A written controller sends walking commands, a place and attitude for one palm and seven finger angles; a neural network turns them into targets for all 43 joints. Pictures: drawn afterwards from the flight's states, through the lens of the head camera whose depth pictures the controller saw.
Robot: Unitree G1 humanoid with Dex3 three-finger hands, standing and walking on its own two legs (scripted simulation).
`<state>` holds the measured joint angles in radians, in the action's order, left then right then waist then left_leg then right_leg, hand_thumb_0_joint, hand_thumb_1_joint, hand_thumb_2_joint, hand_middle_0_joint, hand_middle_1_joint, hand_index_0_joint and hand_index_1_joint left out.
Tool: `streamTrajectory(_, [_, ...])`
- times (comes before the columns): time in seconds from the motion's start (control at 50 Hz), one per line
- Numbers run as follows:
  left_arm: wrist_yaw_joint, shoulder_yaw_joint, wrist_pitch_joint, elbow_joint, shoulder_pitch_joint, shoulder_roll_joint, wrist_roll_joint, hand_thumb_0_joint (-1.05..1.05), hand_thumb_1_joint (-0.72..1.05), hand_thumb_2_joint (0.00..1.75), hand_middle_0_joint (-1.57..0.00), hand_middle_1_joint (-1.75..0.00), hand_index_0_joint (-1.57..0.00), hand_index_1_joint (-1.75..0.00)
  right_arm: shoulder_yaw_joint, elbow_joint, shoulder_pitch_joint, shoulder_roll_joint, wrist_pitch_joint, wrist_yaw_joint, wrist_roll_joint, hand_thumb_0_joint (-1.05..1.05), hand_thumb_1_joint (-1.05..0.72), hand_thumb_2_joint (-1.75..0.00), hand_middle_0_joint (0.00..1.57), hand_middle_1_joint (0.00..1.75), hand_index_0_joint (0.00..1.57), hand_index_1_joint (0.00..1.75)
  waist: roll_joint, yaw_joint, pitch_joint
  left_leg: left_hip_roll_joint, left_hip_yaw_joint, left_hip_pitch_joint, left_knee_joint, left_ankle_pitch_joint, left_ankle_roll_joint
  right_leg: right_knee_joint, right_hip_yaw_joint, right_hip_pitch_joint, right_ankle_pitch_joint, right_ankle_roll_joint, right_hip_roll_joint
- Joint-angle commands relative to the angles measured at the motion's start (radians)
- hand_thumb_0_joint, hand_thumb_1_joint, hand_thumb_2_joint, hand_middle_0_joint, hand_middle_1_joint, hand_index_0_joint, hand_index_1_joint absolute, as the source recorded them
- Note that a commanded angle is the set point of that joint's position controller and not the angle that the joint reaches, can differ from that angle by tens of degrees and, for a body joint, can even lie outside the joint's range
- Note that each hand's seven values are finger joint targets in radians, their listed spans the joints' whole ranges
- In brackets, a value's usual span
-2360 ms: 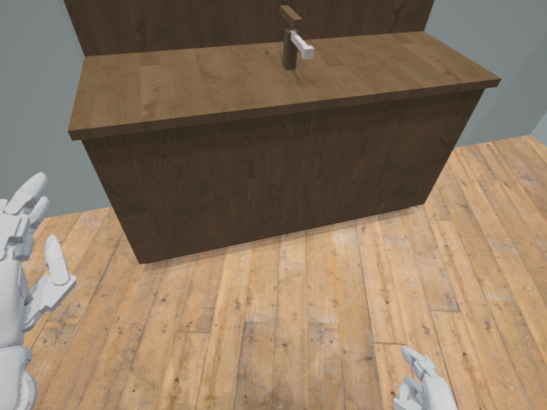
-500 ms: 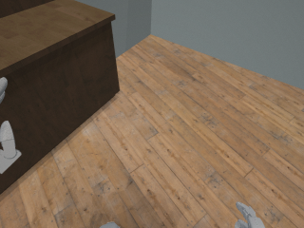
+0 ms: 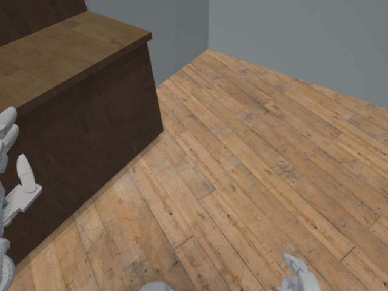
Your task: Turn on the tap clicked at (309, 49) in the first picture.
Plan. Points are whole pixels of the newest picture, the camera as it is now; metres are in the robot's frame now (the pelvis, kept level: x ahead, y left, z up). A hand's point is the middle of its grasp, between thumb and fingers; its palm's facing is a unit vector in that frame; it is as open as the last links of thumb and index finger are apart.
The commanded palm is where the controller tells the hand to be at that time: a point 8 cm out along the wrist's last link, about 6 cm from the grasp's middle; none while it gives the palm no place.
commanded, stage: walk to a spot facing it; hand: left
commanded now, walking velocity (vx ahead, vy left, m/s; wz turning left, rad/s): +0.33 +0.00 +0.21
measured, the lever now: out of the picture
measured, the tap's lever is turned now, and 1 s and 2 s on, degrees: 0 0 0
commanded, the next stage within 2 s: turn to face it in 0.16 s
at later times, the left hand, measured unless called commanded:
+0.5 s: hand (70, 107) +0.38 +0.25 +0.20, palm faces +0.40 -0.77 -0.49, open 7.4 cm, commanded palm +0.31 +0.29 +0.19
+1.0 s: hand (58, 131) +0.32 +0.25 +0.20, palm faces +0.66 -0.63 -0.42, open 7.4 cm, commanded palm +0.25 +0.28 +0.19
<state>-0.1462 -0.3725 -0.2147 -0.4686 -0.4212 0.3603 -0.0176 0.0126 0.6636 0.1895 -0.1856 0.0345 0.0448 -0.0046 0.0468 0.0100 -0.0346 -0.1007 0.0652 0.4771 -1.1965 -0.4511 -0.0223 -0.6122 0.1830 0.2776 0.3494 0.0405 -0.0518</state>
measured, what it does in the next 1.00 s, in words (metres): walks ahead, turning left: left foot, then right foot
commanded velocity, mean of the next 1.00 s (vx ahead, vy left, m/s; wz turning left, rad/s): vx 0.06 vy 0.00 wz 0.47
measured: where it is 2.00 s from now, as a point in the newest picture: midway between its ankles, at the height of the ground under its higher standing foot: outside the picture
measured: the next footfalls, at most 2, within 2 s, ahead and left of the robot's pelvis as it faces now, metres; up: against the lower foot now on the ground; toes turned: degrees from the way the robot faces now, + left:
left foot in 0.24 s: +0.23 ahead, +0.14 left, +0.00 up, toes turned +13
right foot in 0.60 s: +0.29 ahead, -0.13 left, +0.00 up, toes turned +0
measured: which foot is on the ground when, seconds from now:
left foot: up 0.00-0.22, down 0.24-0.60, up 0.62-0.98, down 1.00-1.00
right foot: down 0.00-0.24, up 0.26-0.58, down 0.60-1.00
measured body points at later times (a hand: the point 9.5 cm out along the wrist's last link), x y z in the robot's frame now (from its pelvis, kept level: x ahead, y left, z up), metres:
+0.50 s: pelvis +0.17 +0.00 +0.01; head +0.22 +0.01 +0.45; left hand +0.35 +0.29 +0.23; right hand +0.36 -0.19 -0.09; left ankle +0.19 +0.13 -0.73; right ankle +0.20 -0.13 -0.69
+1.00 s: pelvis +0.21 -0.04 +0.00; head +0.23 -0.02 +0.45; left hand +0.28 +0.28 +0.22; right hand +0.48 -0.22 -0.06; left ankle +0.17 +0.07 -0.73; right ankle +0.25 -0.13 -0.73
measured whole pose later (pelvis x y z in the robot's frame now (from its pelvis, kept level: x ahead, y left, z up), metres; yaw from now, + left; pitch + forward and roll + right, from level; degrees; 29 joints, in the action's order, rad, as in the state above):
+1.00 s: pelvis +0.21 -0.04 +0.00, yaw +21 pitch +1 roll +1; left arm -0.18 -0.39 -0.18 -0.69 -0.52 0.40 -0.04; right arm -0.05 0.50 0.15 -0.26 0.03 0.09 0.01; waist -0.05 -0.01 -0.06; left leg -0.05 0.14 0.29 -0.58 -0.29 -0.03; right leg -0.67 0.32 0.32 0.33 0.02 -0.18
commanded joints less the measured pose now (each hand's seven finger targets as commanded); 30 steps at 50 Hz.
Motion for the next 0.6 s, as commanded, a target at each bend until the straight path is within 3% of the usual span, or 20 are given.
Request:
streamTrajectory(0.0, [-0.018,-0.098,-0.061,-0.148,-0.010,0.147,-0.001,0.00,0.90,0.90,-0.20,-0.30,-0.20,-0.30,-0.034,-0.165,-0.092,-0.100,0.020,0.011,0.001,0.00,-0.90,-0.90,0.20,0.30,0.20,0.30,-0.162,-0.012,0.065,-0.048,-0.029,0.286,0.041,0.077,-0.010,0.292,-0.273,-0.272,-0.447,0.135,-0.282])
streamTrajectory(0.04, [-0.025,-0.089,-0.075,-0.250,0.061,0.166,0.003,0.00,0.90,0.90,-0.20,-0.30,-0.20,-0.30,-0.038,-0.191,-0.109,-0.097,0.025,0.015,0.004,0.00,-0.90,-0.90,0.20,0.30,0.20,0.30,-0.174,-0.013,0.075,-0.049,0.019,0.148,0.261,0.112,0.001,0.280,-0.173,-0.214,-0.497,0.110,-0.261])
streamTrajectory(0.1, [-0.046,-0.111,-0.077,-0.350,0.058,0.192,0.007,0.00,0.90,0.90,-0.20,-0.30,-0.20,-0.30,-0.051,-0.218,-0.096,-0.090,0.053,0.017,0.012,0.00,-0.90,-0.90,0.20,0.30,0.20,0.30,-0.186,0.022,0.119,0.013,0.131,0.029,0.472,0.150,0.018,0.225,-0.126,-0.284,-0.650,0.110,-0.249])
streamTrajectory(0.14, [-0.059,-0.128,-0.075,-0.392,0.025,0.206,0.003,0.00,0.90,0.90,-0.20,-0.30,-0.20,-0.30,-0.058,-0.230,-0.081,-0.086,0.064,0.025,0.011,0.00,-0.90,-0.90,0.20,0.30,0.20,0.30,-0.145,0.014,0.159,0.069,0.183,-0.092,0.585,0.238,0.024,0.142,-0.085,-0.289,-0.726,0.085,-0.226])
streamTrajectory(0.16, [-0.065,-0.138,-0.075,-0.410,0.019,0.212,0.002,0.00,0.90,0.90,-0.20,-0.30,-0.20,-0.30,-0.068,-0.229,-0.057,-0.093,0.067,0.030,0.011,0.00,-0.90,-0.90,0.20,0.30,0.20,0.30,-0.118,-0.006,0.202,0.104,0.209,-0.201,0.670,0.328,0.024,0.036,-0.048,-0.282,-0.754,0.057,-0.203])
streamTrajectory(0.18, [-0.068,-0.148,-0.082,-0.429,0.008,0.220,0.001,0.00,0.90,0.90,-0.20,-0.30,-0.20,-0.30,-0.080,-0.237,-0.046,-0.100,0.068,0.037,0.009,0.00,-0.90,-0.90,0.20,0.30,0.20,0.30,-0.041,-0.022,0.246,0.110,0.208,-0.351,0.730,0.401,0.033,-0.112,-0.029,-0.225,-0.735,0.021,-0.173])
streamTrajectory(0.2, [-0.072,-0.172,-0.097,-0.442,-0.008,0.235,0.001,0.00,0.90,0.90,-0.20,-0.30,-0.20,-0.30,-0.089,-0.239,-0.033,-0.113,0.063,0.041,0.007,0.00,-0.90,-0.90,0.20,0.30,0.20,0.30,0.085,-0.030,0.314,0.039,0.095,-0.542,0.731,0.475,0.067,-0.292,-0.008,-0.109,-0.584,-0.017,-0.138])
streamTrajectory(0.22, [-0.065,-0.161,-0.096,-0.412,-0.074,0.209,-0.007,0.00,0.90,0.90,-0.20,-0.30,-0.20,-0.30,-0.101,-0.235,-0.031,-0.145,0.060,0.036,0.009,0.00,-0.90,-0.90,0.20,0.30,0.20,0.30,0.310,-0.023,0.330,-0.215,-0.269,-0.689,0.725,0.747,0.185,-0.530,-0.029,0.144,0.048,-0.055,-0.014])
streamTrajectory(0.24, [-0.068,-0.170,-0.102,-0.403,-0.050,0.228,-0.012,0.00,0.90,0.90,-0.20,-0.30,-0.20,-0.30,-0.081,-0.246,-0.026,-0.124,0.062,0.018,0.002,0.00,-0.90,-0.90,0.20,0.30,0.20,0.30,0.264,-0.018,0.317,-0.349,-0.485,-0.681,0.766,0.876,0.286,-0.685,-0.131,0.257,0.319,-0.048,0.039])
streamTrajectory(0.26, [-0.057,-0.186,-0.086,-0.314,-0.024,0.250,-0.009,0.00,0.90,0.90,-0.20,-0.30,-0.20,-0.30,-0.077,-0.229,-0.037,-0.131,0.056,0.009,0.004,0.00,-0.90,-0.90,0.20,0.30,0.20,0.30,0.155,-0.034,0.219,-0.351,-0.486,-0.553,0.812,0.748,0.294,-0.714,-0.180,0.304,0.285,-0.047,0.007])
streamTrajectory(0.28, [-0.043,-0.206,-0.078,-0.317,-0.005,0.256,-0.020,0.00,0.90,0.90,-0.20,-0.30,-0.20,-0.30,-0.082,-0.223,-0.063,-0.131,0.051,0.010,0.005,0.00,-0.90,-0.90,0.20,0.30,0.20,0.30,0.159,-0.032,0.190,-0.350,-0.468,-0.474,0.831,0.657,0.299,-0.701,-0.189,0.319,0.267,-0.064,-0.045])
streamTrajectory(0.3, [-0.040,-0.222,-0.076,-0.319,-0.014,0.253,-0.021,0.00,0.90,0.90,-0.20,-0.30,-0.20,-0.30,-0.094,-0.207,-0.042,-0.130,0.051,0.007,-0.008,0.00,-0.90,-0.90,0.20,0.30,0.20,0.30,0.159,-0.032,0.170,-0.318,-0.412,-0.453,0.819,0.643,0.298,-0.654,-0.191,0.343,0.239,-0.069,-0.058])
streamTrajectory(0.32, [-0.032,-0.222,-0.078,-0.331,-0.036,0.250,-0.014,0.00,0.90,0.90,-0.20,-0.30,-0.20,-0.30,-0.097,-0.203,-0.047,-0.128,0.051,0.000,-0.011,0.00,-0.90,-0.90,0.20,0.30,0.20,0.30,0.168,-0.014,0.158,-0.274,-0.319,-0.420,0.801,0.654,0.264,-0.568,-0.172,0.324,0.204,-0.074,-0.063])
streamTrajectory(0.34, [-0.026,-0.192,-0.077,-0.357,-0.076,0.205,-0.024,0.00,0.90,0.90,-0.20,-0.30,-0.20,-0.30,-0.093,-0.210,-0.047,-0.125,0.053,-0.005,-0.015,0.00,-0.90,-0.90,0.20,0.30,0.20,0.30,0.192,-0.012,0.157,-0.235,-0.235,-0.387,0.794,0.667,0.232,-0.490,-0.142,0.286,0.170,-0.084,-0.056])
streamTrajectory(0.38, [-0.017,-0.176,-0.067,-0.352,-0.156,0.172,-0.041,0.00,0.90,0.90,-0.20,-0.30,-0.20,-0.30,-0.087,-0.217,-0.037,-0.120,0.065,-0.015,-0.017,0.00,-0.90,-0.90,0.20,0.30,0.20,0.30,0.210,-0.012,0.171,-0.191,-0.148,-0.310,0.792,0.691,0.194,-0.333,-0.091,0.179,0.083,-0.097,-0.031])
streamTrajectory(0.46, [-0.008,-0.152,-0.037,-0.338,-0.176,0.154,-0.051,0.00,0.90,0.90,-0.20,-0.30,-0.20,-0.30,-0.076,-0.222,-0.027,-0.124,0.085,-0.014,-0.016,0.00,-0.90,-0.90,0.20,0.30,0.20,0.30,0.210,-0.024,0.159,-0.188,-0.136,-0.266,0.767,0.744,0.168,-0.150,-0.034,0.082,-0.010,-0.118,0.015])
streamTrajectory(0.52, [-0.007,-0.162,-0.011,-0.309,-0.110,0.173,-0.048,0.00,0.90,0.90,-0.20,-0.30,-0.20,-0.30,-0.069,-0.217,-0.032,-0.120,0.092,0.003,-0.017,0.00,-0.90,-0.90,0.20,0.30,0.20,0.30,0.153,-0.012,0.164,-0.173,-0.121,-0.254,0.696,0.630,0.133,0.016,-0.017,-0.021,-0.079,-0.127,0.033])
streamTrajectory(0.54, [-0.007,-0.153,-0.006,-0.299,-0.079,0.165,-0.043,0.00,0.90,0.90,-0.20,-0.30,-0.20,-0.30,-0.065,-0.216,-0.040,-0.115,0.094,0.006,-0.017,0.00,-0.90,-0.90,0.20,0.30,0.20,0.30,0.119,-0.007,0.159,-0.155,-0.121,-0.223,0.645,0.543,0.108,0.104,-0.029,-0.076,-0.122,-0.127,0.014])
streamTrajectory(0.56, [-0.007,-0.147,0.000,-0.281,-0.039,0.169,-0.031,0.00,0.90,0.90,-0.20,-0.30,-0.20,-0.30,-0.061,-0.213,-0.039,-0.105,0.094,0.008,-0.022,0.00,-0.90,-0.90,0.20,0.30,0.20,0.30,0.028,-0.003,0.161,-0.095,-0.069,-0.178,0.551,0.385,0.070,0.206,-0.080,-0.132,-0.240,-0.108,-0.052])
streamTrajectory(0.58, [-0.017,-0.158,0.005,-0.265,0.002,0.217,-0.017,0.00,0.90,0.90,-0.20,-0.30,-0.20,-0.30,-0.055,-0.221,-0.029,-0.072,0.090,0.013,-0.021,0.00,-0.90,-0.90,0.20,0.30,0.20,0.30,-0.248,-0.014,0.170,0.030,0.034,-0.009,0.340,0.069,0.009,0.254,-0.301,-0.250,-0.521,-0.036,-0.268])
